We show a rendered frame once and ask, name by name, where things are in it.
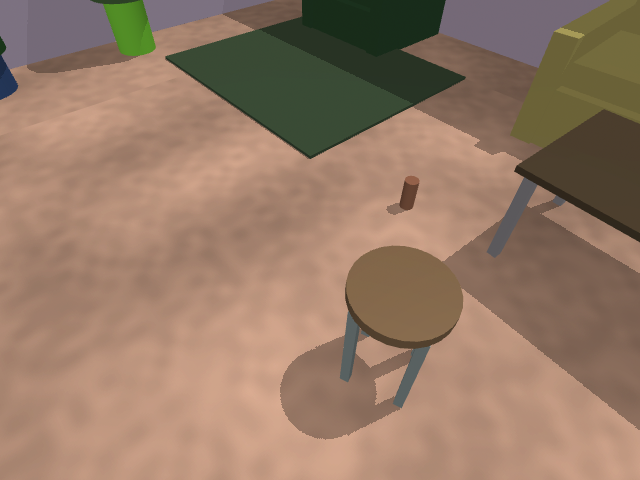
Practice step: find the armchair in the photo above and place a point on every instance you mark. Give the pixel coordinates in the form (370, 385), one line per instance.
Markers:
(376, 26)

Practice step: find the potted plant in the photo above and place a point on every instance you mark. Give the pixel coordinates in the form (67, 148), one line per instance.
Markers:
(130, 26)
(8, 84)

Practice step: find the sofa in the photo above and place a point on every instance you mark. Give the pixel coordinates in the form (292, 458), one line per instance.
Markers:
(590, 64)

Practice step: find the coffee table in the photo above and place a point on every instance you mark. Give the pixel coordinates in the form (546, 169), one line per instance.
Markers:
(595, 167)

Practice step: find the stool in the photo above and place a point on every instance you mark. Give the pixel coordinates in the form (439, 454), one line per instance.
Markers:
(403, 297)

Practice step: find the can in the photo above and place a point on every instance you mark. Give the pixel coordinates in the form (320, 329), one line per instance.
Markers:
(409, 192)

